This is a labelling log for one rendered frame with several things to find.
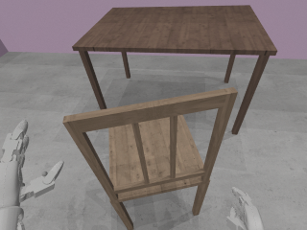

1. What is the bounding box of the left robot forearm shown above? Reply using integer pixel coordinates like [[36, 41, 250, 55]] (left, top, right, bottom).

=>
[[0, 206, 25, 230]]

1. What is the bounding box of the chair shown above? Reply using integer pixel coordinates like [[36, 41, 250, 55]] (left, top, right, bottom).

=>
[[62, 87, 238, 230]]

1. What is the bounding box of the robot left hand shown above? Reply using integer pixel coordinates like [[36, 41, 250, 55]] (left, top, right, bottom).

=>
[[0, 120, 64, 208]]

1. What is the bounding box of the table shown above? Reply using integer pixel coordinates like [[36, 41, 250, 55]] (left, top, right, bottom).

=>
[[72, 5, 277, 135]]

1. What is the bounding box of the robot right hand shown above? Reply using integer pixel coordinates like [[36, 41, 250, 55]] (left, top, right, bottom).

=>
[[226, 187, 265, 230]]

